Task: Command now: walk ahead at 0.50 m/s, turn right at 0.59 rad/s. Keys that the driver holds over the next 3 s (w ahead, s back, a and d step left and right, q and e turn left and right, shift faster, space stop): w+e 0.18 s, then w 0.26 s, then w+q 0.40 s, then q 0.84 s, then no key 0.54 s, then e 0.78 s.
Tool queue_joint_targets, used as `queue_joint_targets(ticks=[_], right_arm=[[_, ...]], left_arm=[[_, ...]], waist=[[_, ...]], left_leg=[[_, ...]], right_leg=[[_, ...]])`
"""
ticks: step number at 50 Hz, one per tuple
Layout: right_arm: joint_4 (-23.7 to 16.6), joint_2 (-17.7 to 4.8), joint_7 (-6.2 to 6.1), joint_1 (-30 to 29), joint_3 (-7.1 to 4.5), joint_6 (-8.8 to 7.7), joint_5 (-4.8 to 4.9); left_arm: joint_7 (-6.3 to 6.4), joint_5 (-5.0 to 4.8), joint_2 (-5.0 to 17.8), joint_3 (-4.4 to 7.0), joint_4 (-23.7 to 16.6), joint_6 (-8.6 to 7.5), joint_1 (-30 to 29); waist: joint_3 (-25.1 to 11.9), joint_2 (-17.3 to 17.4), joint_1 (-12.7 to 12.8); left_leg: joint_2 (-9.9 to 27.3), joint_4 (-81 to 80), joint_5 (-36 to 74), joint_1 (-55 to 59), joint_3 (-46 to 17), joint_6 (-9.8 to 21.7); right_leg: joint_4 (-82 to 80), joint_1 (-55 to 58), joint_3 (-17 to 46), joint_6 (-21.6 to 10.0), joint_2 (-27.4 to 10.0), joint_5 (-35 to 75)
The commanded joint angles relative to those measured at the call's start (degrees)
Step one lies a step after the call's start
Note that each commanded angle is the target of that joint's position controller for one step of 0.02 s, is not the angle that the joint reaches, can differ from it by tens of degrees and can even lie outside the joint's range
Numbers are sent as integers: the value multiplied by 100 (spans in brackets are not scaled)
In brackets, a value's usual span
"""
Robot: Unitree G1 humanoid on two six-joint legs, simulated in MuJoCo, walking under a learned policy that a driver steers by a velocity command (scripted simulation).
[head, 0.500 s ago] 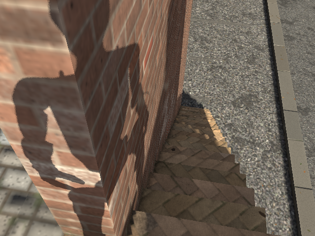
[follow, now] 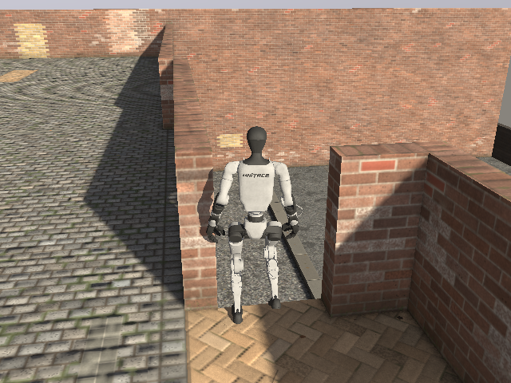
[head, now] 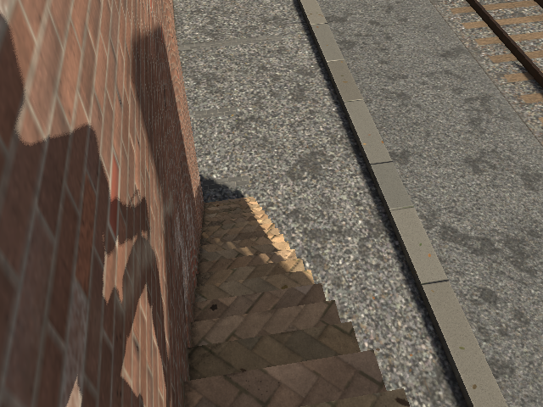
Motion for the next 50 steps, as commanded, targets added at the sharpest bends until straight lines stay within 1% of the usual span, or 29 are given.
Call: queue_joint_targets(ticks=[1,6,9,10,11,13,14,15,16,17,20,21,28,29,30,31,32,33,34,35,36,37,38,40,42,44,47,48,50], right_arm=[[-379,-312,-227,-478,-27,-175,-160],[199,-858,-161,261,-239,-177,-279],[554,-450,-182,586,-84,-213,-209],[895,-1011,-14,923,-565,152,1460],[484,-577,4,539,-51,-200,-314],[307,-881,-77,-116,-210,-286,-529],[847,-1441,-99,125,-636,-124,607],[879,-1499,-194,-244,-644,14,570],[564,-1133,-186,-642,-672,210,557],[191,-451,-326,-109,-470,348,411],[623,-723,-251,-3,-595,278,433],[603,-226,-223,2,-430,507,1239],[517,-556,166,-879,-616,616,905],[791,688,224,134,62,213,-779],[1249,214,232,1498,-137,135,-808],[1029,-788,218,301,-695,422,1222],[922,-745,204,103,-792,444,1341],[1631,-747,127,1931,-481,339,-436],[1887,-767,82,3492,-753,253,-359],[1275,-803,321,1681,-774,237,1031],[1143,-1125,384,1367,-899,233,1310],[1663,-1464,394,2363,-642,-39,-213],[1656,-186,344,1946,-399,-171,-358],[1404,356,269,579,-131,-217,-313],[1270,-53,127,163,-168,-285,-33],[1279,-858,52,434,-333,-445,128],[2163,-347,-461,3394,-384,-493,335],[2259,-113,-526,4142,-362,-344,451],[2027,173,-476,3583,-340,-183,260]], left_arm=[[-48,-26,-14,-135,-374,69,-33],[-160,-35,178,-74,-373,102,62],[-45,166,-163,-228,-669,158,-534],[25,-1464,-340,37,-328,471,361],[-88,285,16,-231,-380,266,-8],[-3,385,168,44,-71,143,976],[145,-431,-26,222,49,313,1549],[221,-415,214,367,725,267,3165],[203,-400,611,364,1121,265,3728],[218,-586,1039,417,866,289,3051],[276,-326,1082,546,454,485,1427],[90,-1158,309,543,636,526,824],[270,-894,137,191,740,289,643],[-64,905,-494,-322,579,-204,250],[-184,942,-373,-246,374,-366,-186],[31,-1462,-30,81,625,90,426],[216,-1476,241,71,723,244,809],[-239,568,254,-169,1302,-8,1616],[-426,521,620,105,947,-83,539],[293,-1293,-156,55,400,159,382],[515,-1137,-127,51,-96,153,369],[-173,103,23,-118,12,-110,802],[-247,62,13,-59,-333,-243,239],[-178,94,53,-110,15,-70,11],[-230,130,-201,-104,326,52,276],[-354,210,-549,-169,213,-25,466],[-180,44,77,56,-701,-31,-1643],[-151,-148,329,219,-644,-42,-1914],[-47,-223,-275,149,-481,-191,-1222]], waist=[[-302,13,78],[-80,405,-46],[-110,245,-157],[730,-284,51],[3,656,123],[-84,586,569],[-42,843,1030],[-283,34,1818],[300,-2252,1930],[369,-2683,1037],[489,-220,382],[1066,117,-28],[29,-1001,146],[706,-867,-428],[568,-347,-888],[-16,-53,-12],[-27,-586,184],[1183,681,-458],[874,1090,-1562],[438,224,-365],[419,519,146],[-720,1800,-233],[-196,438,-237],[1187,-527,195],[550,94,531],[310,97,740],[218,684,-995],[335,-203,-1257],[360,987,-491]], left_leg=[[1485,-2241,521,450,-1500,1278],[1760,-1657,1021,478,-628,1010],[2088,-1245,681,1936,-894,931],[1868,-1084,352,815,1,516],[1538,-1139,358,534,-300,575],[1502,-321,835,-71,-19,595],[1651,19,1851,21,565,66],[1044,1699,2845,-548,975,-101],[118,4434,-1031,-2140,712,-187],[2,4647,-1705,-2886,-600,-159],[272,4109,-722,-2616,-1260,-276],[317,4032,-225,-2336,-1134,-219],[-492,-240,4491,1010,-472,-225],[137,1380,4694,1811,-687,-156],[-209,2268,4212,2209,-409,-245],[-847,-1108,4536,940,505,-203],[-676,-1509,3833,1517,124,-171],[79,-1098,2005,2753,-820,69],[-201,-1608,1878,3113,-416,542],[584,-1376,5837,3609,-1841,1000],[465,-164,8389,4268,-2801,843],[1216,-262,7088,4500,-3116,1879],[1779,-130,5389,3966,-4030,2201],[1535,-864,2464,749,-3821,2146],[-297,-180,1820,-3050,-1670,1527],[-519,601,2811,-3873,-1827,1010],[24,3016,1403,2827,-3182,764],[158,3604,2544,2858,-3262,293],[-159,3266,3340,698,-3214,-163]], right_leg=[[159,-524,38,278,-691,606],[469,-507,-28,374,-950,710],[-470,-2006,238,15,-1380,950],[-2136,-425,17,-128,-1220,1340],[-1219,-117,-849,-105,-1019,941],[-830,990,-1274,-89,-568,739],[-3120,2200,-445,-647,-755,-130],[-3169,4087,-1960,-654,123,1007],[-4555,4824,-231,-978,-531,4375],[-4988,4566,1856,-1226,-1418,5947],[-4931,2682,2995,-1975,-2067,926],[-4128,1189,2371,-1634,-1698,714],[-3612,520,-368,-1158,-1099,-761],[-2637,-1377,-61,-1096,-1254,-2386],[-1979,-1416,-362,-1213,-1287,-1062],[-1432,1666,-1874,-625,-712,95],[-715,1771,-1541,-754,-802,1457],[204,605,261,-746,-1358,413],[2553,535,78,-1020,-1043,522],[4258,-1239,-1579,-576,-426,-1632],[4034,-2621,-1223,-603,-630,-1919],[4624,-2602,-37,-431,-148,-1603],[3334,-3797,788,-249,-656,-660],[-36,-3169,777,-232,-1434,968],[-1458,1661,-640,-120,-889,3173],[-462,3237,-1430,-33,-266,2811],[-4170,-2106,15,-300,-644,2397],[-3751,-2512,299,-448,-719,1241],[-2493,-881,413,-696,-651,-259]])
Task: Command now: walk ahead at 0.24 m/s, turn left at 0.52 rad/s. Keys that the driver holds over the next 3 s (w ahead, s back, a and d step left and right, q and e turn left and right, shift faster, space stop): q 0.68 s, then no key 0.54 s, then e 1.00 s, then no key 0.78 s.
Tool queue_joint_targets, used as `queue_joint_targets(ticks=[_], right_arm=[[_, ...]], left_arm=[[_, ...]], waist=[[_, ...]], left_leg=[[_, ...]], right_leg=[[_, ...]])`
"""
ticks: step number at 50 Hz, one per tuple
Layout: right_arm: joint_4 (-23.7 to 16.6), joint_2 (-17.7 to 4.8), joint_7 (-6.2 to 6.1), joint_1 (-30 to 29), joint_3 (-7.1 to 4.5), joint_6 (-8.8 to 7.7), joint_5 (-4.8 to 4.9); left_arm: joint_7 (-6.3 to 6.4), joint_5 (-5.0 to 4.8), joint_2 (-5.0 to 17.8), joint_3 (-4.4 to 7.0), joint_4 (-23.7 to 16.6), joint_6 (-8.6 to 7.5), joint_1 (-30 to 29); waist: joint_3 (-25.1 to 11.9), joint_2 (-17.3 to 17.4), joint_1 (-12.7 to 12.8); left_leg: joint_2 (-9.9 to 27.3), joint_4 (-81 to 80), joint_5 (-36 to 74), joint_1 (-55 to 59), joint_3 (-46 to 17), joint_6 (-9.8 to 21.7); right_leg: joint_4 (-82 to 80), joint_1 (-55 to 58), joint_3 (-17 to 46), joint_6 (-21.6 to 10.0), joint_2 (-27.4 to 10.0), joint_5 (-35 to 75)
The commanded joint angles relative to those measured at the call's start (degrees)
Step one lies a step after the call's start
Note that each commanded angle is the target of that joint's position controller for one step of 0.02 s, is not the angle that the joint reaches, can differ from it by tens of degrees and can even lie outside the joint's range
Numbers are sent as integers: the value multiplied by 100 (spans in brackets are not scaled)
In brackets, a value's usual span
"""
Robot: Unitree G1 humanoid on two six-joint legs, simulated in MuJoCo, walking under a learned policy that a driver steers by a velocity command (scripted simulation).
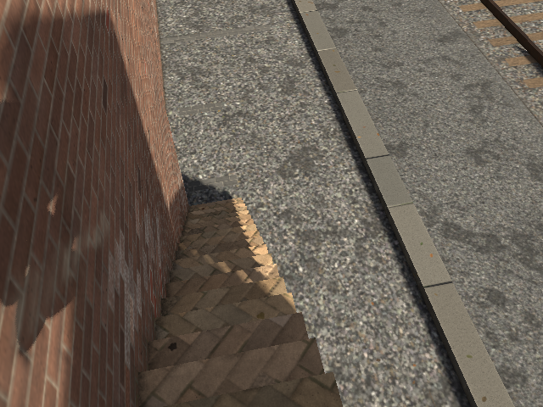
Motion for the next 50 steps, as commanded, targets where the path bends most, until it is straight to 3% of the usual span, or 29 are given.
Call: queue_joint_targets(ticks=[1,2,4,5,8,9,11,12,13,14,17,18,22,24,26,28,29,31,33,34,35,37,39,41,44,45,47,48,50], right_arm=[[-187,-369,-152,1202,-203,172,20],[-665,-176,-174,406,-136,183,42],[-2285,-170,92,-3115,4,255,-665],[-2269,-623,94,-3451,-116,347,-601],[-1124,93,-310,-359,-116,395,-769],[-628,-301,-198,537,-281,283,-811],[-473,-678,-14,506,-391,121,-652],[-630,-333,107,173,-252,5,-591],[-417,-745,-48,998,-486,34,-382],[-1204,-652,-91,512,-254,42,-99],[-1838,-848,134,-612,-207,86,-223],[-1915,-1590,18,-363,-458,1,-883],[-725,-108,-96,2240,141,-271,-615],[-761,-947,-14,2564,-121,-154,-112],[-987,-215,152,708,-34,87,-86],[-848,272,10,1153,13,178,225],[-1039,226,-10,978,43,226,266],[-1623,-856,325,-1019,-149,403,-128],[-2116,-1697,609,-2750,-380,173,124],[-2052,-1235,775,-2469,-278,127,44],[-2054,398,1009,-818,117,248,-272],[-2028,87,807,-851,262,805,-312],[-1557,-316,709,575,-7,846,-819],[-1282,-42,979,-309,36,835,-1085],[-1761,-263,1132,-1850,124,745,-543],[-1529,-296,1178,-519,50,749,-900],[-622,-1399,829,2658,-410,662,-341],[-1022,-2216,604,2238,-403,564,-263],[-1855,-2006,975,83,-360,192,-94]], left_arm=[[284,-143,526,250,-461,-308,351],[444,-58,777,377,-283,-348,1212],[807,-67,1247,552,-265,-439,3300],[719,-62,1158,545,-39,-383,3062],[628,-13,356,213,-331,-462,939],[730,-46,431,229,-904,-507,-98],[839,33,1058,359,-1074,-513,-784],[871,185,989,308,-1054,-643,-283],[732,188,1311,374,-1060,-656,-1191],[545,81,1304,453,-1211,-670,-1305],[728,-35,1406,648,-993,-1098,-364],[1022,-130,1917,889,-1520,-996,-457],[511,-135,681,220,-1854,-553,-1810],[189,-81,331,88,-1868,-523,-1481],[-23,-300,803,180,-1459,-604,-737],[76,161,1047,249,-475,-636,-298],[34,32,1078,235,41,-640,439],[-36,248,485,233,-219,-624,2014],[110,163,1201,526,945,-438,6244],[132,54,1485,570,999,-391,6431],[82,-365,1660,478,265,-498,3607],[333,36,492,89,-845,-587,-245],[434,164,1582,375,-1198,-641,-1987],[516,257,1332,328,-573,-775,-517],[707,-160,1442,209,-77,-727,1365],[477,-52,1740,171,-152,-634,862],[-80,-86,2265,427,-319,-472,21],[-228,-230,1506,296,-618,-319,572],[-222,-339,1620,43,-618,-294,922]], waist=[[110,52,391],[-288,-801,929],[-1023,-1873,2570],[332,-1258,2205],[243,-1155,325],[120,81,-226],[-210,274,-499],[288,632,36],[493,0,-795],[195,-352,-816],[1126,-879,230],[1193,-875,598],[-738,140,-630],[-763,-38,-115],[-1055,43,-147],[-635,-1449,-272],[-525,-1606,-105],[-487,-239,1796],[-70,-3147,4014],[-91,-1584,3231],[-1173,-1573,940],[246,-118,460],[145,-796,-1219],[938,-316,-586],[651,-888,692],[522,-1413,-152],[-314,1060,-1525],[-1297,2004,-831],[-1586,103,-67]], left_leg=[[743,-91,6119,-428,-1685,-436],[229,793,5562,-2608,-648,-666],[212,1330,1794,-6771,466,-540],[846,655,3054,-6740,499,-182],[1088,507,2727,-1362,202,126],[1079,-1491,4261,-122,677,38],[1241,-3621,4767,972,335,62],[967,-5093,7758,1380,1462,-594],[1282,-4275,3582,1889,-230,-183],[1256,-3193,1516,2161,-988,412],[789,-4356,1983,877,940,-575],[633,-4787,702,1955,1668,-462],[1021,-4240,4156,5228,280,-309],[1255,-3561,9300,5508,-1357,497],[1953,-2405,7266,3742,-2768,1105],[1036,-876,4258,1788,-2097,453],[57,-736,2431,-343,-577,-92],[-520,37,3068,-5529,-40,-370],[-1060,6055,-1432,-6495,86,-937],[-799,7325,-1635,-7098,17,-969],[437,6610,-527,-7277,-395,-1357],[887,3611,1628,-6666,-589,-1011],[824,1137,4562,-1053,1004,-886],[1159,257,7752,-155,1115,-369],[1239,-3464,8322,408,1208,-234],[1160,-2169,8289,1595,1226,-297],[1283,-3689,7642,3877,843,271],[1508,-3532,10407,4336,-328,1017],[2649,-2977,11214,4554,-1934,2031]], right_leg=[[-1226,249,756,-326,-178,-1298],[-1918,2722,838,-793,-484,-288],[-2884,6291,3804,-1590,-2522,-2710],[-2610,5031,3221,-1210,-2306,-3159],[-2280,249,1732,-494,-2171,-1809],[-1223,-482,674,-399,-1570,-2897],[1005,-1172,-150,30,-721,-3965],[-328,-1528,-780,88,-468,-5096],[421,-2373,-494,330,-410,-3649],[-618,-2407,561,440,-286,-775],[-2799,85,-342,696,83,-1179],[-699,-582,-1198,1239,862,-3677],[1205,-2125,709,-140,223,-2826],[1165,-3160,396,381,353,-2976],[-485,-2795,1426,840,-329,-2725],[-1478,-1474,724,705,-157,730],[-3062,1437,349,262,-269,4305],[-1480,7553,-568,136,340,2919],[-4159,8940,404,-523,-979,2880],[-3314,9212,917,-1084,-1869,4395],[-2053,8343,3074,-2645,-3158,6938],[-3226,3360,2445,-1926,-2813,2812],[-2857,-2041,386,-1039,-1539,1151],[-2062,-2954,197,-508,-1283,-1758],[-381,-426,-179,124,-800,-3736],[204,-941,332,3,-1163,-3099],[4691,-739,-87,1136,-119,-4409],[5766,-1485,577,729,835,-4916],[5990,-3423,670,1051,252,-4730]])
Over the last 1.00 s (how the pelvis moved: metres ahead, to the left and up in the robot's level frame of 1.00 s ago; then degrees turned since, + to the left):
0.38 -0.15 -0.29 3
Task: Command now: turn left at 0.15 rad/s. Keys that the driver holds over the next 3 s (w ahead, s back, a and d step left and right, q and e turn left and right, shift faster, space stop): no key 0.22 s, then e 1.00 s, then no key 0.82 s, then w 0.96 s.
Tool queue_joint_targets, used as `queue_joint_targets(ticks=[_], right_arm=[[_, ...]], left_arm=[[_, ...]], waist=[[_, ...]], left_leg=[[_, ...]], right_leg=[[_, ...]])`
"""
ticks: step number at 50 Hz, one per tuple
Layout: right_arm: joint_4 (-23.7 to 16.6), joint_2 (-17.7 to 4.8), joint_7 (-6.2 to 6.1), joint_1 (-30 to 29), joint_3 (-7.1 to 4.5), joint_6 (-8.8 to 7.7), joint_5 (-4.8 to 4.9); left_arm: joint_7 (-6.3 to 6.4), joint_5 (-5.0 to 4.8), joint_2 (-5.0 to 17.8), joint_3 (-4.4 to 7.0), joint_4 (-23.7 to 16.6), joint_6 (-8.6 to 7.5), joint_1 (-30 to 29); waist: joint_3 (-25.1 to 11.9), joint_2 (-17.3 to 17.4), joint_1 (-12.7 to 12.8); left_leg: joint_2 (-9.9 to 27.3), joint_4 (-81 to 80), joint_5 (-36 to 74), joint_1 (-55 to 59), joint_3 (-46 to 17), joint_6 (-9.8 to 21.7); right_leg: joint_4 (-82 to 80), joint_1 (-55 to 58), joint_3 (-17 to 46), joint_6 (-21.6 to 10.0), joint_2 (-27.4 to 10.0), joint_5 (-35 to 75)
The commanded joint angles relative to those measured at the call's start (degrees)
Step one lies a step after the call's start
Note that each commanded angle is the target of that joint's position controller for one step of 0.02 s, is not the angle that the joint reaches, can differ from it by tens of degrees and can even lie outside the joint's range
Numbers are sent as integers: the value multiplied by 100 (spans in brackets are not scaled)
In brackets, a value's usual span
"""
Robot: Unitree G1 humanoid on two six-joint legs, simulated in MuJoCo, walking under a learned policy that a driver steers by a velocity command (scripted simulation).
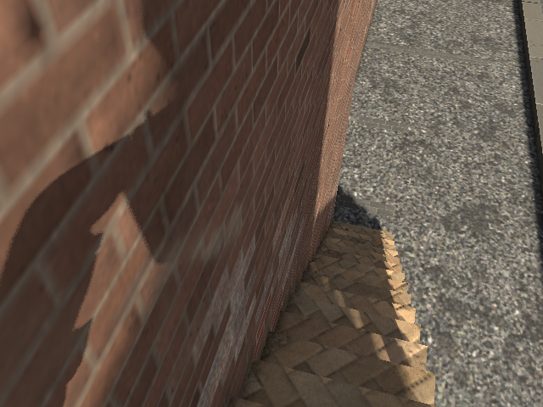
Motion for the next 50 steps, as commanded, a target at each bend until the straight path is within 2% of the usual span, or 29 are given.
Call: queue_joint_targets(ticks=[1,2,3,4,5,6,7,9,11,12,15,19,22,25,26,27,32,36,37,38,39,40,41,43,44,46,48,49,50], right_arm=[[-122,-649,-31,1068,-71,-390,379],[-244,-274,-72,586,84,-506,407],[-83,271,-158,-84,306,-454,281],[-241,-127,-100,-437,275,-385,342],[-63,-479,-62,-666,226,-353,398],[-103,-782,-105,-1237,155,-364,469],[-270,-747,-168,-1478,245,-402,558],[186,-560,-241,-719,325,-493,557],[355,-141,-63,-334,368,-404,654],[403,-9,5,263,345,-300,631],[669,-620,-151,-171,123,-392,501],[44,-941,-410,-1238,-168,-378,72],[-105,-581,-701,-471,-194,-325,-17],[-174,-330,-856,-11,-92,-350,137],[-233,67,-958,-137,59,-400,4],[-591,76,-967,-476,104,-471,145],[-511,-610,-507,-442,-90,-257,-91],[-418,-873,-344,-1565,-86,-60,-284],[-290,-808,-292,-1562,-53,124,-202],[-157,-936,-184,-1373,-51,334,-348],[-413,-244,-9,-775,13,233,-165],[-516,-82,-51,-693,12,241,38],[-776,-277,-223,-1090,-22,176,260],[-510,-250,-398,185,-13,161,338],[-489,-403,-391,268,-21,239,316],[-372,-246,-458,192,22,338,111],[-521,-84,-410,115,116,433,192],[-470,-308,-391,-141,57,418,520],[-385,-385,-413,-184,52,381,518]], left_arm=[[108,-144,72,-236,-1056,-74,-348],[187,-206,130,-292,-1052,-113,-423],[244,-529,384,-205,-870,-64,-742],[119,-434,142,-201,-426,65,614],[-129,-136,-253,-253,-132,234,1355],[-264,-60,-141,-130,-145,340,1179],[-243,-151,-24,-51,-395,387,711],[-216,-79,79,13,-604,310,-115],[-172,-452,-296,-217,-789,225,-611],[-201,-576,-56,-179,-773,241,-988],[-197,-338,-209,-154,-531,214,-666],[179,-68,-130,-17,-758,205,-655],[348,-123,-132,-28,-970,70,-936],[280,186,-194,-20,-1056,104,-1072],[205,175,-162,-49,-774,112,-711],[164,278,-244,-57,-679,64,-448],[-76,217,-179,176,-290,369,-262],[273,480,81,420,-222,413,371],[332,241,382,539,226,284,1268],[434,207,910,786,681,174,2505],[504,-62,1724,994,583,118,3098],[565,-128,1723,865,121,-28,2654],[459,-66,1459,729,-138,-5,2309],[128,54,1348,468,-551,113,695],[1,-100,1229,352,-819,121,-204],[174,-64,270,13,-396,83,-6],[318,169,673,40,-156,-34,398],[382,226,858,19,-46,-56,907],[497,129,861,-31,-170,-70,1163]], waist=[[-1517,-143,-203],[-992,-596,154],[-99,-1574,601],[35,-460,1108],[110,-20,1417],[130,15,1459],[-58,-518,1316],[-438,-285,590],[-696,-544,149],[-290,-918,-223],[-217,159,86],[-615,298,175],[-508,251,-526],[-369,29,-528],[-386,-23,-565],[-425,80,-372],[658,21,-50],[513,538,814],[153,-404,1067],[-485,-1233,1503],[-1531,-2137,1126],[-2324,-1829,1025],[-1812,-1277,1087],[-929,-720,-71],[-211,-515,-448],[161,-67,-608],[68,-334,-444],[322,-363,7],[169,-576,302]], left_leg=[[1821,-560,6025,4222,-2753,1283],[1911,-701,5737,2841,-2772,1075],[1189,-1286,3763,521,-2365,286],[1365,-1299,3930,-989,-2251,482],[1209,-1321,2994,-2451,-2336,666],[1129,-1379,2208,-3194,-2153,447],[1097,-1090,1839,-2587,-2323,58],[1081,-214,2799,-178,-2374,-169],[996,-213,3570,1134,-2320,-484],[773,-753,2933,1076,-1640,-866],[610,-744,4095,1285,-721,-856],[1222,-434,5360,2646,-768,60],[2018,-417,4262,3210,-1258,805],[1922,-780,2895,3403,-1021,551],[1845,-394,1141,3566,-1031,206],[1615,-273,812,3099,-642,139],[1666,-501,-2617,-753,-1,-150],[2250,1182,-1857,-25,-128,-795],[1532,2650,-2254,456,506,-1141],[569,5276,-3610,108,1006,-1516],[-238,8028,-4318,-2571,514,-1671],[-327,8639,-3871,-3678,-215,-1749],[-184,8813,-3657,-4897,-414,-1822],[402,8409,-1484,-4238,-1218,-1445],[429,8023,-766,-3714,-1358,-1372],[509,7214,371,-3181,-804,-1388],[589,7259,865,-3500,-623,-1563],[512,6939,769,-3995,-626,-1677],[446,6407,969,-3997,-719,-1755]], right_leg=[[-685,-4298,558,259,-298,1406],[-1575,-3740,601,356,-700,1546],[-2920,-2473,520,337,-826,3533],[-3088,-839,574,591,-951,4064],[-2722,717,423,574,-867,4802],[-2121,1461,298,474,-728,5180],[-2698,1027,297,475,-742,4871],[-4411,-86,436,422,-770,4346],[-5984,-208,269,276,-863,4432],[-6355,-146,191,-9,-770,5129],[-6032,372,-194,-131,-389,5202],[-6007,-323,-553,-73,62,3939],[-5162,-1461,-158,-11,-124,3409],[-4801,-2280,99,-151,-272,3277],[-5575,-2769,649,-112,-665,5087],[-5934,-2382,123,-213,-564,5507],[-7016,754,-861,-165,-200,6997],[-7838,1449,-552,-666,-575,7267],[-9484,2193,-1194,-689,-240,7578],[-9799,4163,-1402,-864,-74,8137],[-7604,6514,103,-1603,-405,10067],[-7556,6951,2019,-2431,-1433,12307],[-7725,6613,2564,-2343,-2036,11687],[-7990,3501,2639,-2122,-2497,10174],[-8838,1569,3305,-2291,-2532,7764],[-8955,227,2393,-1579,-1377,5033],[-8746,443,2469,-1054,-896,4349],[-8723,821,2300,-1048,-974,4179],[-8964,991,2433,-1050,-1055,3275]])
Over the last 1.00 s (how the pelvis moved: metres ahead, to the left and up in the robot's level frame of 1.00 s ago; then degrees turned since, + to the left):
0.56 0.17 -0.53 21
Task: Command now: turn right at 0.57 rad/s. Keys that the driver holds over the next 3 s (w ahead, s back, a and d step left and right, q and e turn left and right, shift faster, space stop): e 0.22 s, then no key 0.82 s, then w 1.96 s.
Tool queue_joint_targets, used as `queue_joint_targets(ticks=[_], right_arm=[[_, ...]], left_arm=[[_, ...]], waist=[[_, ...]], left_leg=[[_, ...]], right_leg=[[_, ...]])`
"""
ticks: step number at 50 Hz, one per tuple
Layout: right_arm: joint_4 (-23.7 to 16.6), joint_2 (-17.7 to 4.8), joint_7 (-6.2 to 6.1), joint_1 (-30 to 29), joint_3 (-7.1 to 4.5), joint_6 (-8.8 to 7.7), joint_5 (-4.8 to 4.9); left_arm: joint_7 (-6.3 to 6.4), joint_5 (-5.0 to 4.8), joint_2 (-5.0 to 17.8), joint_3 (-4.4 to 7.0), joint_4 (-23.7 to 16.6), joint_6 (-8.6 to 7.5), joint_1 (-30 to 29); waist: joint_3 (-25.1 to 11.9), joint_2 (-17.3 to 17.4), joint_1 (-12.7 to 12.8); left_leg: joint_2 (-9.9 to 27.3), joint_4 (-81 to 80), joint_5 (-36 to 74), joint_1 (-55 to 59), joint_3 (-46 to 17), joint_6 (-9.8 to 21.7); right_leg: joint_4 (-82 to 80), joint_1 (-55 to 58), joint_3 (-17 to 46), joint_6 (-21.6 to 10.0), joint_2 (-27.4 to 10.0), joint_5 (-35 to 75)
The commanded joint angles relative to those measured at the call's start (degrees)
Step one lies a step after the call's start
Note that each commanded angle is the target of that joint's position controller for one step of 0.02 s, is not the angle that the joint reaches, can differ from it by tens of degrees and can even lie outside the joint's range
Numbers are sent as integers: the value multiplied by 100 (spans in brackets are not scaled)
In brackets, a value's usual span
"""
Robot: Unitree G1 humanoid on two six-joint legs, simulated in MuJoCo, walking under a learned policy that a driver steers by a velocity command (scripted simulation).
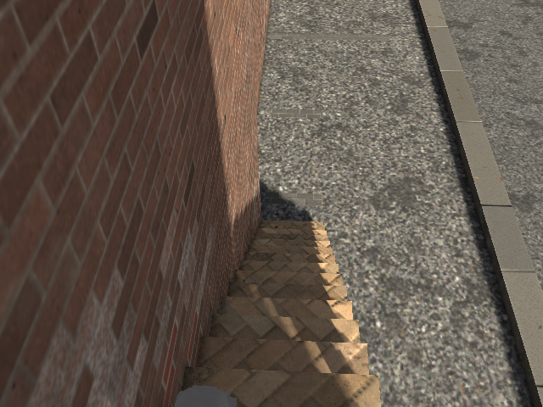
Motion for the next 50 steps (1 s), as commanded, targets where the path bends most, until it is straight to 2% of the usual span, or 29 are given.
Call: queue_joint_targets(ticks=[1,3,4,6,8,9,12,14,17,21,23,25,29,30,32,36,37,38,39,40,41,42,43,44,45,46,47,48,50], right_arm=[[-75,-803,-54,326,-201,-11,129],[-3,-979,-123,161,-276,-62,-3],[54,-885,-185,173,-250,-119,-34],[85,-840,-237,100,-244,-219,-65],[254,-816,-151,371,-245,-345,-21],[329,-775,-86,463,-246,-338,18],[388,-835,-131,459,-195,-351,155],[322,-822,-172,268,-159,-276,89],[385,-818,-161,247,-188,-215,99],[446,-927,-75,273,-246,-129,101],[456,-940,-104,228,-268,-88,10],[523,-794,-51,268,-252,-67,-27],[651,-750,-9,192,-262,-1,-58],[659,-561,32,248,-214,-6,-130],[752,-493,116,204,-197,-10,-165],[888,-601,157,-31,-261,100,-202],[935,-627,180,-28,-277,102,-219],[943,-510,201,23,-287,68,-304],[989,-374,243,-36,-236,55,-348],[1125,-166,311,122,-188,63,-393],[1250,-7,414,340,-146,39,-421],[1672,-441,-400,719,-330,298,404],[1502,-617,-586,399,-321,349,629],[1656,-643,-621,564,-317,443,620],[1494,-138,236,955,-42,245,-258],[1509,-118,322,753,-162,190,-318],[1358,-510,357,131,-234,186,-250],[1144,-585,495,-3,-271,150,-236],[997,-463,693,-151,-236,87,37]], left_arm=[[243,0,1169,117,-383,-217,586],[277,-140,1382,82,-629,-145,374],[283,-161,1356,56,-610,-106,414],[175,-155,1346,47,-724,-11,346],[12,-164,1221,2,-781,35,97],[-3,-203,982,-81,-544,35,273],[-33,-204,1070,-59,-433,48,462],[-26,-183,1000,-83,-372,55,623],[-65,-145,852,-140,-279,85,626],[-100,-102,933,-91,-222,40,353],[-111,-57,897,-44,-15,-8,482],[-119,-96,719,-67,121,-24,532],[-123,-78,714,10,219,-25,540],[-106,-95,484,-40,353,-23,618],[-69,-169,392,-58,372,-47,503],[-56,-133,423,-24,362,-34,257],[-55,-157,434,-10,344,-50,246],[-29,-268,428,5,335,-112,82],[3,-435,292,-50,304,-170,-12],[5,-456,252,-87,367,-180,-157],[-53,-438,468,-45,396,-164,-380],[71,-513,18,128,312,229,-650],[55,-411,74,156,376,441,-177],[32,-306,-65,134,511,610,-127],[-341,-480,1375,342,196,418,-803],[-541,-588,795,316,213,473,-751],[-521,-466,705,408,229,547,-13],[-554,-462,364,354,212,533,-370],[-506,-452,-116,274,79,502,-996]], waist=[[459,-354,165],[492,-365,219],[706,-564,188],[512,-400,213],[408,-346,39],[266,-353,-39],[612,-467,23],[403,-250,68],[253,-503,58],[144,-459,-11],[292,-176,2],[162,-345,-34],[70,-334,30],[110,-412,-49],[138,-285,-110],[-68,-279,-144],[-79,-249,-131],[-74,-432,-205],[-145,-138,-241],[-146,-168,-389],[-114,-350,-556],[-39,-1012,-282],[210,-1118,85],[221,-1480,66],[-220,862,-841],[-180,1015,-665],[-69,642,216],[196,674,11],[513,503,-63]], left_leg=[[116,-489,531,-977,-218,-236],[-29,-1175,598,-980,-411,-403],[-168,-1303,609,-1074,-513,-386],[-232,-1778,684,-1292,-683,-367],[-99,-2041,820,-1139,-730,-338],[-111,-1592,560,-836,-692,-289],[-230,-1115,-207,-848,-594,-260],[-275,-1294,-154,-774,-720,-284],[-419,-1441,0,-659,-727,-248],[-556,-1333,-181,-68,-772,-170],[-587,-1753,-330,127,-918,-104],[-551,-1932,-337,404,-844,-102],[-527,-2016,-526,542,-897,-116],[-433,-2275,-479,693,-898,-103],[-321,-2547,-550,1007,-833,-160],[-201,-2844,-647,1710,-645,-321],[-159,-3192,-671,1808,-608,-343],[-128,-3599,-742,2018,-516,-324],[-27,-5021,-796,2491,-374,-391],[-25,-5818,-643,3200,-125,-369],[-155,-6159,-698,4218,181,-323],[-190,-6618,-749,4788,399,328],[-404,-7934,-2182,4484,660,292],[-319,-8351,-2454,4973,561,343],[-445,-8193,657,6600,311,-38],[207,-9587,1216,6672,-338,323],[151,-9344,1447,6669,-130,711],[185,-9766,595,6232,-292,850],[204,-10458,-1052,5391,-430,748]], right_leg=[[-2008,557,3125,531,-1760,-490],[-2310,847,3583,595,-1698,-1476],[-2310,913,3592,633,-1578,-1420],[-2180,1583,3648,756,-1561,-1206],[-1950,1797,3424,947,-1482,-825],[-1787,1647,3252,979,-1408,-426],[-1874,1435,3234,913,-1397,52],[-1688,1780,3294,862,-1485,967],[-1577,2042,3233,806,-1471,1750],[-1343,1958,3057,343,-1552,3457],[-1091,1951,2858,136,-1522,3919],[-976,1979,2881,-3,-1534,4484],[-834,2087,3098,-286,-1638,5034],[-804,1997,3026,-246,-1599,5072],[-734,1809,3009,-250,-1548,5228],[-543,1458,3029,-437,-1494,5462],[-492,1446,3062,-468,-1508,5417],[-407,1188,3025,-394,-1423,4991],[-591,1029,2949,-277,-1239,4295],[-666,660,2745,-96,-992,3843],[-932,2,2595,-74,-888,3749],[-1384,372,2442,233,-1044,6657],[-1759,1163,2305,304,-948,6813],[-1757,1398,2355,191,-907,6695],[-1368,-337,3360,-267,-1150,4189],[-1472,-45,2921,-110,-1111,2352],[-1829,-24,1961,64,-713,1647],[-1833,-2,1316,504,-219,245],[-1924,470,866,968,-204,-291]])
Over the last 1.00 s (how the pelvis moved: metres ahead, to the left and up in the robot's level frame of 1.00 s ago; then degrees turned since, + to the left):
0.19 -0.15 -0.21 -15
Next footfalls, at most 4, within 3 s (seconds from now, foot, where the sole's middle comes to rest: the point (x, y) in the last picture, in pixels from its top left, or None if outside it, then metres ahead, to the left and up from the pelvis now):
0.90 left None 0.09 0.23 -0.74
1.80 left None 0.32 0.13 -0.95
2.24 right None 0.55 -0.07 -1.15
2.74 left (225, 399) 0.78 0.26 -1.36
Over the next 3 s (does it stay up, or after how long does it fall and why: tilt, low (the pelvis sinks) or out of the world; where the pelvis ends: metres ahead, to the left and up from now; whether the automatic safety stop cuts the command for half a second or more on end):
stays up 0.75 0.14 -0.62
